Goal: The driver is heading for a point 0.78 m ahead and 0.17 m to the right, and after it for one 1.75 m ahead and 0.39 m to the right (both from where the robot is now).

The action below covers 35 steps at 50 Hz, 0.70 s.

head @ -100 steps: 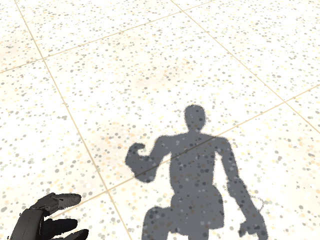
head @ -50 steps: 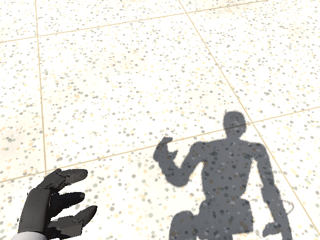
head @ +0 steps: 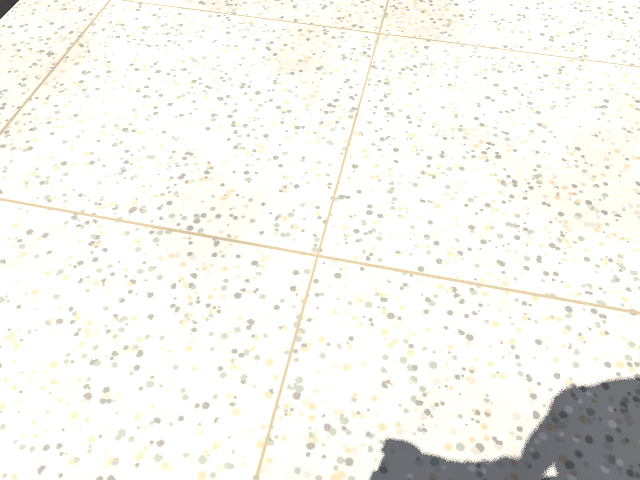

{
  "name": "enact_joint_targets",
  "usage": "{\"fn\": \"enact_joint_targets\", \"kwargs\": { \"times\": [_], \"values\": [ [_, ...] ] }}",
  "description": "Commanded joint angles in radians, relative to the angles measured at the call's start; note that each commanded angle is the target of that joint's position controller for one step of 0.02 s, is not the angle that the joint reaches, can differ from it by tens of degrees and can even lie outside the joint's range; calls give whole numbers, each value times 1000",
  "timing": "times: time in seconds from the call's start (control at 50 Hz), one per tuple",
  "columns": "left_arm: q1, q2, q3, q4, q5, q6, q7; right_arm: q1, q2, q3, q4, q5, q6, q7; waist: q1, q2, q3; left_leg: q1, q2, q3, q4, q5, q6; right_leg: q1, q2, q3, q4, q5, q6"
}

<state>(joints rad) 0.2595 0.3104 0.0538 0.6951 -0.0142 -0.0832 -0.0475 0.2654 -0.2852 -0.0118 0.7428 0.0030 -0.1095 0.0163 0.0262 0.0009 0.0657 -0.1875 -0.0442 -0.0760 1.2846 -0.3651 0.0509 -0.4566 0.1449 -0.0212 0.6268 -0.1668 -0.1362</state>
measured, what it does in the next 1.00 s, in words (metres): walks ahead, turning right: left foot, then right foot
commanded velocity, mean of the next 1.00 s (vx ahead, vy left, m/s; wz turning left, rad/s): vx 1.00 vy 0.00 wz -0.58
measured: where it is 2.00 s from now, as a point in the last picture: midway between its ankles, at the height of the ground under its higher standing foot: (507, 95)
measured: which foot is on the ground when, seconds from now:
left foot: up 0.00-0.32, down 0.34-0.82, up 0.84-1.00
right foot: down 0.00-0.34, up 0.36-0.78, down 0.80-1.00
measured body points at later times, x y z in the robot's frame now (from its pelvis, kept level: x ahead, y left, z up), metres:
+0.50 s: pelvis +0.47 +0.00 +0.02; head +0.48 -0.02 +0.47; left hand +0.70 +0.20 -0.08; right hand +0.46 -0.31 -0.07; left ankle +0.54 +0.12 -0.71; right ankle +0.34 -0.06 -0.60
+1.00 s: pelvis +0.82 -0.27 +0.02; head +0.83 -0.28 +0.47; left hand +1.03 -0.08 -0.09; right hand +0.74 -0.55 -0.10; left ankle +0.90 -0.11 -0.61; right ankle +0.77 -0.33 -0.71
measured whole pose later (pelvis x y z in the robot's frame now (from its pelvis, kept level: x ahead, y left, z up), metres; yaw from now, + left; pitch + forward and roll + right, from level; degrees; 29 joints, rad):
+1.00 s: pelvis +0.82 -0.27 +0.02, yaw -34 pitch -2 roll -2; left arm 0.33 0.26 0.06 0.77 0.02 -0.10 -0.04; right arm 0.28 -0.30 -0.04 0.81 0.06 -0.06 0.00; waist 0.03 0.04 0.04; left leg -0.54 0.13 -0.09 1.28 -0.22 0.05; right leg -0.17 0.04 -0.15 0.47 -0.27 -0.06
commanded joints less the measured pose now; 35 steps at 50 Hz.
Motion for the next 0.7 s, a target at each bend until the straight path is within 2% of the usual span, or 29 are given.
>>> {"fn": "enact_joint_targets", "kwargs": {
  "times": [0.02,0.04,0.08,0.12,0.16,0.18,0.2,0.24,0.28,0.3,0.32,0.34,0.36,0.38,0.4,0.42,0.44,0.46,0.48,0.5,0.52,0.54,0.56,0.6,0.62,0.64,0.66,0.68,0.7],
  "values": [
    [127,118,34,-43,19,-21,3,-112,-108,-20,-166,-9,-64,-5,-5,60,-104,-474,68,-98,-35,54,16,464,-268,652,-396,-201,-178],
    [94,101,29,-53,12,-17,5,-95,-108,-23,-158,-18,-55,-6,-34,30,-74,-445,78,-92,-79,61,0,397,-226,586,-408,-124,-182],
    [91,89,25,-47,-14,-13,14,-95,-107,-26,-156,-28,-39,-12,-54,17,-24,-452,98,-69,-192,58,-43,310,-203,521,-422,-33,-188],
    [108,93,24,-34,-23,-11,32,-202,-88,-18,-202,-34,-34,-16,-28,11,45,-426,84,-20,-376,151,-83,170,-167,459,-451,37,-175],
    [120,104,29,-18,-20,-3,49,-318,-44,-6,-243,-35,-39,-12,17,-32,67,-321,46,11,-573,353,-107,54,-114,403,-446,64,-133],
    [138,110,33,-7,-21,2,52,-351,-32,-5,-256,-31,-42,-9,39,-47,52,-233,21,26,-647,451,-111,7,-106,399,-450,50,-106],
    [161,117,37,6,-26,4,54,-369,-39,-12,-264,-22,-45,-8,55,-55,31,-153,1,23,-694,523,-115,-9,-111,418,-452,25,-86],
    [180,113,40,27,-40,5,59,-386,-76,-34,-277,5,-47,-13,58,-80,12,-104,-1,-23,-777,545,-121,82,-126,467,-413,0,-61],
    [182,103,45,40,-41,12,67,-392,-117,-54,-286,26,-53,-18,42,-94,5,-109,10,-52,-846,484,-110,224,-151,503,-327,88,-36],
    [172,114,51,40,-34,18,68,-330,-152,-73,-276,32,-57,-23,3,-104,-44,-51,0,-43,-846,425,-95,288,-154,505,-233,250,-18],
    [145,132,56,33,-20,26,63,-191,-183,-94,-257,37,-59,-29,-88,-112,-148,95,13,-23,-833,386,-73,320,-136,471,-60,427,13],
    [84,103,41,-1,17,34,55,75,-198,-104,-215,44,-44,-42,-219,-128,-337,399,123,-80,-700,256,-32,212,-132,432,225,426,42],
    [275,-70,-5,-26,7,29,47,199,-270,-110,-182,0,-36,-37,-115,275,-533,800,409,-554,-767,-50,128,-128,3,317,621,-302,78],
    [297,-20,-29,-50,-55,27,51,208,-249,-110,-155,5,-33,-12,-112,504,-589,830,512,-928,-930,-468,185,-318,-85,243,827,-367,83],
    [168,64,-10,-40,-55,33,60,140,-151,-97,-184,6,-21,-21,-161,335,-392,684,433,-778,-977,-484,136,-393,-143,200,850,-264,85],
    [60,107,1,-56,-28,33,58,99,-125,-88,-165,-1,-10,-26,-166,156,-246,526,385,-582,-979,-278,98,-395,-172,160,814,-199,85],
    [-32,100,4,-79,-1,31,52,89,-123,-86,-139,-17,-3,-24,-158,26,-137,379,343,-436,-990,-58,78,-365,-203,138,772,-174,82],
    [-42,80,7,-96,-6,33,42,61,-111,-80,-119,-30,-6,-25,-114,42,-87,276,325,-348,-1007,55,82,-330,-243,147,733,-142,80],
    [-38,59,6,-102,-22,44,36,41,-77,-71,-101,-28,-9,-21,-89,64,-58,212,303,-272,-1030,101,79,-305,-270,143,714,-144,77],
    [-34,34,3,-111,-36,55,33,29,-48,-65,-83,-15,-11,-15,-70,86,-47,181,296,-214,-1047,128,79,-310,-288,135,710,-153,72],
    [-41,13,-4,-124,-41,66,29,18,-38,-63,-66,0,-12,-10,-51,88,-28,146,303,-168,-1062,155,80,-328,-311,131,700,-161,70],
    [-58,2,-9,-139,-35,72,25,5,-47,-65,-55,7,-12,-9,-40,77,-1,117,308,-118,-1081,204,85,-356,-323,126,689,-136,75],
    [-74,-1,-13,-151,-28,73,21,-9,-69,-70,-48,6,-13,-11,-27,65,21,89,315,-71,-1103,249,90,-375,-330,124,670,-90,84],
    [-103,15,-14,-161,-23,66,12,-46,-106,-78,-45,-7,-17,-17,-12,48,58,32,286,54,-1147,319,79,-356,-325,107,568,51,101],
    [-132,27,-13,-165,-21,62,7,-46,-124,-81,-41,-11,-19,-20,-19,30,71,26,267,113,-1164,342,67,-339,-315,81,500,125,102],
    [-170,37,-11,-169,-17,58,0,-31,-139,-83,-32,-11,-19,-23,-33,-1,83,40,251,168,-1177,372,51,-317,-299,49,422,193,94],
    [-232,18,-19,-183,-11,50,-6,37,-142,-80,-9,-9,-22,-20,-67,-40,100,39,247,186,-1193,409,46,-276,-276,28,330,235,75],
    [-281,-10,-30,-199,-11,39,-12,103,-150,-77,19,-6,-22,-15,-86,-59,117,48,260,189,-1221,468,52,-226,-247,12,244,251,52],
    [-314,-10,-30,-213,-16,28,-20,138,-171,-77,40,1,-17,-10,-82,-51,131,79,270,201,-1231,587,60,-181,-208,-10,165,236,31]
  ]
}}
